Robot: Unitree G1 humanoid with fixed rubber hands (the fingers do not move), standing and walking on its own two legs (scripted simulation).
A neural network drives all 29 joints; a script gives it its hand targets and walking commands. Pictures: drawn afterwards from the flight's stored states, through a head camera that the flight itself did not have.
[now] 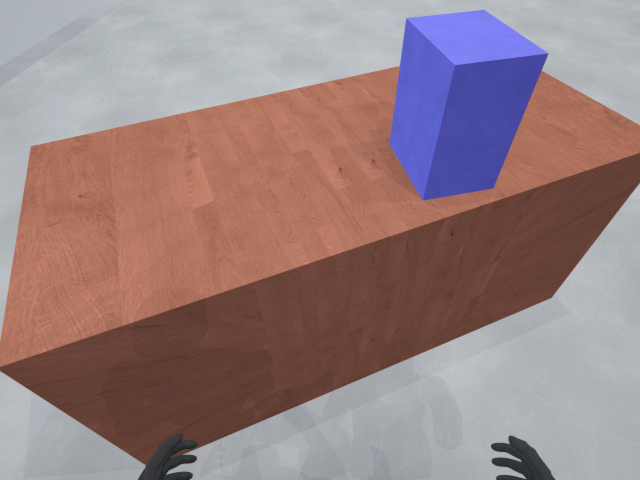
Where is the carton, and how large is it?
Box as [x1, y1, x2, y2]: [389, 10, 548, 200]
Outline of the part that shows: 484,10 406,18 389,144 423,200 493,187 548,53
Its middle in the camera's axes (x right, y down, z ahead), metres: +0.27 -0.27 +0.79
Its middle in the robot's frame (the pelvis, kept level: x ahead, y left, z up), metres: +0.79 -0.23 +0.06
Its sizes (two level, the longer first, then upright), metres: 0.211 0.162 0.284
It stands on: a pedestal, 0.68 m high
